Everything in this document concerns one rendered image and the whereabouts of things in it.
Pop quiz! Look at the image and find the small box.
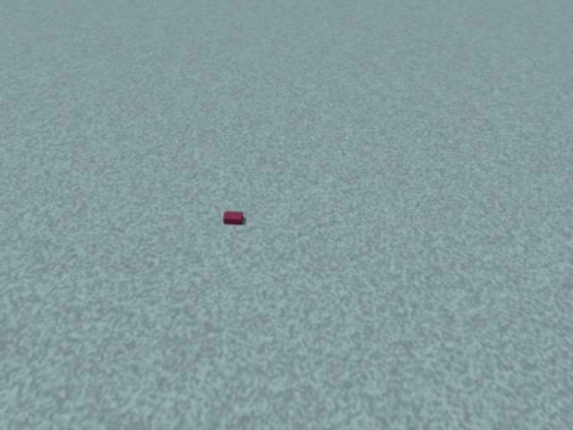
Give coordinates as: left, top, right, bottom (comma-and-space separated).
223, 211, 244, 225

